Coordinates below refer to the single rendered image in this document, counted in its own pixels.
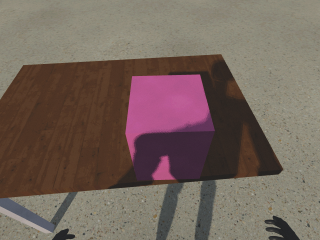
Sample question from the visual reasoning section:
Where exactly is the robot right hand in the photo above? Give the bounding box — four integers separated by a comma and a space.
264, 216, 300, 240

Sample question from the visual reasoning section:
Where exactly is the robot left hand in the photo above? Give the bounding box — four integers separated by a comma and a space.
52, 228, 75, 240

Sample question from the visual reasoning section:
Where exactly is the table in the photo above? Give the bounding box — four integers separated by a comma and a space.
0, 54, 284, 234

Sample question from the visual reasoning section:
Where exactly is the carton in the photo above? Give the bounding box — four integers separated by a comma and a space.
125, 74, 215, 181

